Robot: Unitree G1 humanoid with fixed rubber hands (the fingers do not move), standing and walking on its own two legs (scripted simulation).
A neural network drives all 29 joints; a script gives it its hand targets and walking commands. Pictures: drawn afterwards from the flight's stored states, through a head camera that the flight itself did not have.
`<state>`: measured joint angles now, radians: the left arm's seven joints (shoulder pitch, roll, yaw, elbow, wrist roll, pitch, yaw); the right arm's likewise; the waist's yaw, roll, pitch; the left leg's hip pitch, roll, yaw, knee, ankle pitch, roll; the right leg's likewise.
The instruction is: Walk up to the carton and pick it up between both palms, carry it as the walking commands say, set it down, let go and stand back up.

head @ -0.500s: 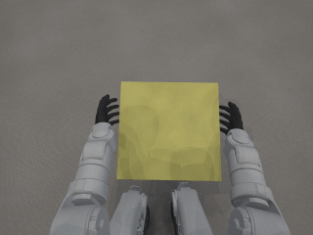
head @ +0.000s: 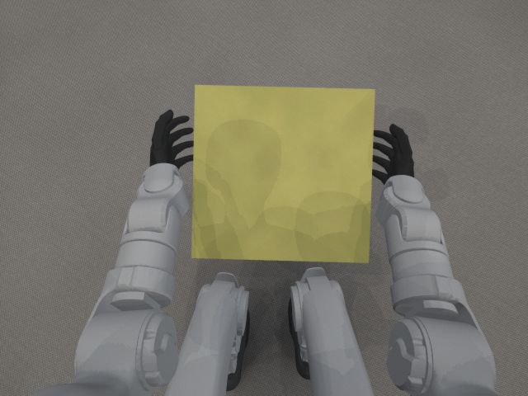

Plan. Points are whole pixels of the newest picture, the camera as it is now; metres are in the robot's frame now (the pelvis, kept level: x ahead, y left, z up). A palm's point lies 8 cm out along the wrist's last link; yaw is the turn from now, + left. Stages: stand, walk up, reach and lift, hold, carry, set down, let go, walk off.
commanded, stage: set down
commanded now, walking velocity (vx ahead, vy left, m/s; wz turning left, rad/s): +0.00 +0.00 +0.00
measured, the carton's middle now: (279, 176) +0.46 -0.03 -0.17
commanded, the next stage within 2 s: none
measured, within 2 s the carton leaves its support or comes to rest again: neither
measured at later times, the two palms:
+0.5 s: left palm (183, 167) +0.48 +0.14 -0.16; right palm (375, 177) +0.46 -0.20 -0.18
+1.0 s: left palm (197, 171) +0.50 +0.14 -0.25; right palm (363, 174) +0.49 -0.21 -0.26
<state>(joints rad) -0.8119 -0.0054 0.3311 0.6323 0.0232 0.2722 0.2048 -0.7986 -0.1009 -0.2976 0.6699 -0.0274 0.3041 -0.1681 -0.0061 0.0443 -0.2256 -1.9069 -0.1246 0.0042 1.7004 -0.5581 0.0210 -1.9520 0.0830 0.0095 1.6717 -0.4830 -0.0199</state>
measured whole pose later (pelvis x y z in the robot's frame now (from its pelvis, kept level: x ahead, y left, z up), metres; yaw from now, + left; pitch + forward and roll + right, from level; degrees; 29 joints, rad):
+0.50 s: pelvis -0.03 +0.00 -0.06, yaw +1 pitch +40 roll +1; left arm -1.07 0.08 0.31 0.68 -0.04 0.25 0.24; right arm -1.05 -0.19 -0.29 0.70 -0.01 0.30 -0.18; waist -0.01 0.07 0.05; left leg -2.07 -0.15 0.02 1.92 -0.55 0.01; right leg -2.10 0.08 0.00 1.88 -0.48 -0.01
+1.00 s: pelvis -0.05 +0.01 -0.12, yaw +1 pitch +27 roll -1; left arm -1.40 0.18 0.23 0.78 -0.10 0.29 0.32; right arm -1.41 -0.37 -0.22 0.87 0.06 0.31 -0.16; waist -0.04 0.08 0.52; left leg -2.05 -0.16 0.05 2.14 -0.55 0.04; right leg -2.07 0.07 -0.01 2.09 -0.50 0.02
